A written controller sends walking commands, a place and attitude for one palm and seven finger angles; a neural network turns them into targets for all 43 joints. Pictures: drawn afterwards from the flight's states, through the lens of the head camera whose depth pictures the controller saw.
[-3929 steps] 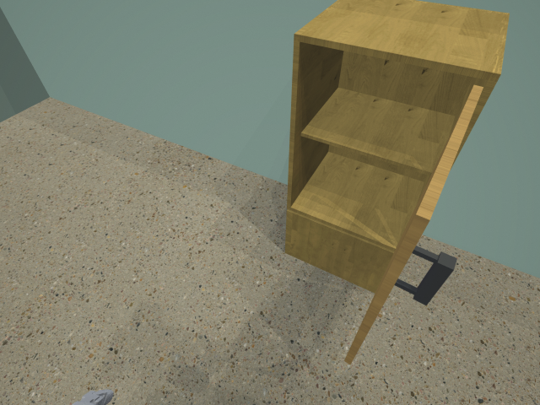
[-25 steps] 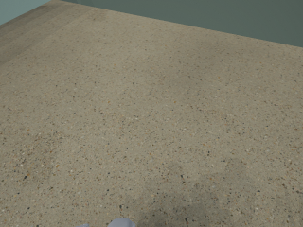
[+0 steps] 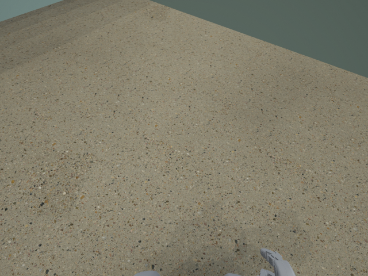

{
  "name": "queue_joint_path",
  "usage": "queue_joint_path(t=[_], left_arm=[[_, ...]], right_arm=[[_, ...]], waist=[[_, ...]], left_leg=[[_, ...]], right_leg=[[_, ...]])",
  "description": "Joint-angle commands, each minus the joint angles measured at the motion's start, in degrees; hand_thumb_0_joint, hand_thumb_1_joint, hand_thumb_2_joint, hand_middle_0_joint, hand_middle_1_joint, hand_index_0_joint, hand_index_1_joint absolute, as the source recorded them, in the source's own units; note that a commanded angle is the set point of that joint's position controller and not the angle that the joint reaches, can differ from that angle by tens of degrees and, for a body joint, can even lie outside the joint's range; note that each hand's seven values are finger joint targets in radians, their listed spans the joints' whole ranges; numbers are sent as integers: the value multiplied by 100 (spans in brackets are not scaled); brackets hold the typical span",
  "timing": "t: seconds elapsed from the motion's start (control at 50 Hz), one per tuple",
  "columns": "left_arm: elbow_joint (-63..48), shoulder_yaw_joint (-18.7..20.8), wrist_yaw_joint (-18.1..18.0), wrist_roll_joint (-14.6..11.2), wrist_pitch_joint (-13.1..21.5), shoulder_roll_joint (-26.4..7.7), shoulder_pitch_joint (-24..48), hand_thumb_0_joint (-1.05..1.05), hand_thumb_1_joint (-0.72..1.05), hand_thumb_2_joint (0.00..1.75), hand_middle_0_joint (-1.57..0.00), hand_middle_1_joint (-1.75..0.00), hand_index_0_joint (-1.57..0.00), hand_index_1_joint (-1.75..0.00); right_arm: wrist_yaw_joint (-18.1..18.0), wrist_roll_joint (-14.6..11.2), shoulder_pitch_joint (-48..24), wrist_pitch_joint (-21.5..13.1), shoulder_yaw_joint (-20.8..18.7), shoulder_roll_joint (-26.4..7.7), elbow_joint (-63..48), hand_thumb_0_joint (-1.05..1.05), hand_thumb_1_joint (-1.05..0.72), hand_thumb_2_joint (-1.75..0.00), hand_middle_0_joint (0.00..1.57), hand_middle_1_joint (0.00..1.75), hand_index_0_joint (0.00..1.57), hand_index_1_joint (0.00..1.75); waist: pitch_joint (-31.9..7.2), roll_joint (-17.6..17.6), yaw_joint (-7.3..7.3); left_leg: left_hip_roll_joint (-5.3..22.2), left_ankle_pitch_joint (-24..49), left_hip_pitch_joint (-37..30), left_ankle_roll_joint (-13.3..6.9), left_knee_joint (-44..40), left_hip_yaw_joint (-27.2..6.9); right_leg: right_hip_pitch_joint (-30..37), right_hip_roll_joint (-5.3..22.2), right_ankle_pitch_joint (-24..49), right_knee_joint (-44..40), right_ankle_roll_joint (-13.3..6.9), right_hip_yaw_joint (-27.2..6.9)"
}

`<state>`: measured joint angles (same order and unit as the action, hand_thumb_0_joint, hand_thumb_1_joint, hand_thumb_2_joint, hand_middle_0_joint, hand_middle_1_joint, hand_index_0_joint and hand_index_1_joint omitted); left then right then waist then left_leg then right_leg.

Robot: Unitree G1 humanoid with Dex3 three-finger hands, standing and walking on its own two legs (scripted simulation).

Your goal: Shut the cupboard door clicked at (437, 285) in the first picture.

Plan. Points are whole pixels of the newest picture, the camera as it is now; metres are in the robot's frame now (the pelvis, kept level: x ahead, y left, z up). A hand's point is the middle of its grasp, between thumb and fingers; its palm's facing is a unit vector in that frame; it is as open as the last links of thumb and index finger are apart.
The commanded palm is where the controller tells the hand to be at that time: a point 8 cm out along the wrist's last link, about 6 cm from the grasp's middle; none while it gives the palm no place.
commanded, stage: turn to face it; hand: left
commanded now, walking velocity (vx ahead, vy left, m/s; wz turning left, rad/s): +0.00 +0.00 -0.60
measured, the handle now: out of the picture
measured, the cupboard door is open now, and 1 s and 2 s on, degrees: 10 10 10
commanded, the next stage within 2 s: none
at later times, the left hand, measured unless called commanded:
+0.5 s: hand out of the picture +0.13 +0.13 -0.15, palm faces -0.26 -0.93 -0.25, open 7.4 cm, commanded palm none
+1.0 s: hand (154, 229) +0.24 +0.11 -0.15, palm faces -0.56 -0.79 -0.23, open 7.4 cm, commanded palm none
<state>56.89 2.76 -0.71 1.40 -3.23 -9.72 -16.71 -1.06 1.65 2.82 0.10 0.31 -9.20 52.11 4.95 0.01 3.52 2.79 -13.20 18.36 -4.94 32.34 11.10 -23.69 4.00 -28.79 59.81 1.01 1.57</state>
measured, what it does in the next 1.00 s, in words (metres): steps on the spot, turning right: right foot, then left foot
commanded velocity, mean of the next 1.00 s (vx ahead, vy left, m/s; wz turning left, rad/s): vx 0.00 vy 0.00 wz -0.60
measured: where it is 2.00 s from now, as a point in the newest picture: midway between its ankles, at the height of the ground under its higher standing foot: outside the picture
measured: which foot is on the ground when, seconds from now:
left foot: down 0.00-0.28, up 0.30-0.66, down 0.68-1.00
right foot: up 0.00-0.24, down 0.26-0.68, up 0.70-1.00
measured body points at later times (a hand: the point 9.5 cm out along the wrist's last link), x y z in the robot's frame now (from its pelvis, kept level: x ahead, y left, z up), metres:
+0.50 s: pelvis +0.02 -0.04 +0.01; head +0.05 -0.06 +0.45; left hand +0.15 +0.18 -0.13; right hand +0.01 -0.32 -0.14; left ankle +0.05 +0.10 -0.66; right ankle -0.01 -0.14 -0.73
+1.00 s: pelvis +0.03 -0.01 +0.01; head +0.08 -0.03 +0.45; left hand +0.27 +0.15 -0.13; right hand -0.07 -0.25 -0.13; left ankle +0.09 +0.10 -0.73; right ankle -0.06 -0.11 -0.69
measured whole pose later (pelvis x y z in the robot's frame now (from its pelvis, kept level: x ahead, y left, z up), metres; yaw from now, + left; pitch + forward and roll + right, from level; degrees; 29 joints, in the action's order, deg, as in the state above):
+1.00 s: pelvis +0.03 -0.01 +0.01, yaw -36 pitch +0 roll -2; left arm 49.7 5.1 2.3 1.4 -5.2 -15.0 -7.9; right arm -1.1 1.8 12.7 0.9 -2.1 -11.7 51.8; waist 5.6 0.8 -0.3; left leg 8.3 -17.1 12.9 0.8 30.4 11.8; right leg -22.1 1.8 -25.0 48.6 2.4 2.7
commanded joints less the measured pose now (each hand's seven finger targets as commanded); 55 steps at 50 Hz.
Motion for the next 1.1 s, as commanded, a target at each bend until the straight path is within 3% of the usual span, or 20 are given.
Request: queue_joint_path(t=[0.0,0.2,0.22,0.24,0.26,0.3,0.32,0.4,0.52,0.6,0.62,0.66,0.68,0.76,0.92,1.0,1.02,1.04,1.06,1.08], left_arm=[[-401,253,77,26,-15,-462,-293,0,90,90,-20,-30,-20,-30],[-746,354,165,43,62,-486,-223,0,90,90,-20,-30,-20,-30],[-706,397,154,49,92,-641,-460,0,90,90,-20,-30,-20,-30],[-702,458,110,106,174,-1124,-553,0,90,90,-20,-30,-20,-30],[-708,494,58,81,214,-1562,-580,0,90,90,-20,-30,-20,-30],[-791,483,-46,45,186,-1420,-260,0,90,90,-20,-30,-20,-30],[-855,478,-82,48,203,-1353,60,0,90,90,-20,-30,-20,-30],[-945,382,-49,14,252,-1187,320,0,90,90,-20,-30,-20,-30],[-868,433,0,30,201,-1411,116,0,90,90,-20,-30,-20,-30],[-951,445,18,2,121,-1385,596,0,90,90,-20,-30,-20,-30],[-1021,401,38,-52,89,-1253,691,0,90,90,-20,-30,-20,-30],[-1264,296,114,-85,64,-823,706,0,90,90,-20,-30,-20,-30],[-1278,324,135,-31,46,-995,824,0,90,90,-20,-30,-20,-30],[-1107,382,275,-6,-47,-913,755,0,90,90,-20,-30,-20,-30],[-1281,269,324,-27,-16,-686,1153,0,90,90,-20,-30,-20,-30],[-1173,284,299,-22,61,-841,711,0,90,90,-20,-30,-20,-30],[-1026,347,275,-6,100,-1046,222,0,90,90,-20,-30,-20,-30],[-910,453,204,63,184,-1697,-111,0,90,90,-20,-30,-20,-30],[-820,501,122,-5,181,-2031,-275,0,90,90,-20,-30,-20,-30],[-847,472,72,-33,172,-1973,-255,0,90,90,-20,-30,-20,-30]], right_arm=[[-115,-5,423,31,-393,-1173,-176,0,-90,-90,20,30,20,30],[-36,-24,497,82,-601,-1215,-106,0,-90,-90,20,30,20,30],[-22,-40,402,89,-600,-1156,-158,0,-90,-90,20,30,20,30],[5,-85,412,109,-558,-829,-280,0,-90,-90,20,30,20,30],[35,-74,148,140,-485,-627,-539,0,-90,-90,20,30,20,30],[25,-67,115,229,-514,-742,-557,0,-90,-90,20,30,20,30],[4,-60,240,212,-511,-774,-517,0,-90,-90,20,30,20,30],[15,-68,564,165,-487,-798,-352,0,-90,-90,20,30,20,30],[-53,-109,424,119,-433,-777,-520,0,-90,-90,20,30,20,30],[-102,-161,1003,44,-431,-812,-388,0,-90,-90,20,30,20,30],[-126,-141,1224,-5,-448,-991,-310,0,-90,-90,20,30,20,30],[-167,-19,1494,-45,-586,-1856,-375,0,-90,-90,20,30,20,30],[-172,26,1420,-8,-552,-1816,-437,0,-90,-90,20,30,20,30],[-191,40,769,-40,-427,-1364,-591,0,-90,-90,20,30,20,30],[-115,21,1303,-11,-560,-1449,-313,0,-90,-90,20,30,20,30],[-52,-19,1073,24,-634,-1593,-327,0,-90,-90,20,30,20,30],[-34,-56,898,28,-641,-1543,-379,0,-90,-90,20,30,20,30],[-5,-113,813,54,-549,-1103,-560,0,-90,-90,20,30,20,30],[-24,-86,453,118,-463,-983,-807,0,-90,-90,20,30,20,30],[-51,-105,510,195,-443,-1085,-779,0,-90,-90,20,30,20,30]], waist=[[-484,461,-302],[-709,647,-182],[-750,290,-17],[-732,-1217,62],[-409,-1941,202],[-314,-1142,-20],[-490,-1386,-155],[-881,-659,-300],[-787,-727,-128],[-845,-893,-441],[-905,-530,-543],[-865,1817,-616],[-754,1244,-632],[-406,942,-294],[-804,1256,-594],[-848,1067,-343],[-1020,593,-57],[-992,-1267,121],[-781,-1941,229],[-788,-1479,142]], left_leg=[[1884,-100,-295,-416,-1769,-1242],[1879,128,-401,-59,-687,-335],[1613,-76,-122,172,-89,-79],[836,-1183,511,574,1125,369],[93,-2377,1522,757,2483,-44],[264,-1735,1892,720,3425,-980],[243,-1440,2129,772,3539,-1115],[155,-832,1526,929,2965,-1051],[-57,-1161,1102,953,1603,-997],[-190,-307,-307,870,-265,-990],[18,164,-1116,807,-935,-1057],[2352,1088,-1556,-188,-1738,-3254],[2483,1226,-1037,-509,-1641,-3131],[1641,1925,-832,-265,-1409,-1660],[1713,2736,-1599,-249,-895,-788],[1708,2251,-1069,109,-200,-475],[1484,1537,-577,383,480,-238],[721,-820,750,782,1720,144],[160,-2537,1650,917,2898,-322],[288,-2209,1701,860,3500,-981]], right_leg=[[-188,45,303,20,74,57],[809,-191,1360,-2434,-33,446],[1221,-91,1815,-3057,-135,210],[1438,847,2505,-4053,-519,-1325],[1430,1691,3828,-4376,-1123,-2625],[1235,1576,2926,-4439,-1326,-2411],[1565,1425,2977,-4272,-1304,-2362],[1775,924,3691,-3899,-1087,-1497],[1826,924,4134,-3706,-1265,-1991],[992,578,3733,-3242,-859,-2098],[368,235,3094,-2984,-577,-1835],[-950,-781,-689,-777,26,-389],[-748,-528,-693,127,18,-595],[-832,-293,196,788,214,-349],[-220,-282,337,-1133,178,264],[962,-402,1282,-2811,-22,435],[1773,-214,2097,-3565,-124,181],[2598,1050,3509,-4119,-543,-1458],[2355,1830,5221,-3996,-1134,-2536],[2053,1878,4462,-4083,-1382,-2355]])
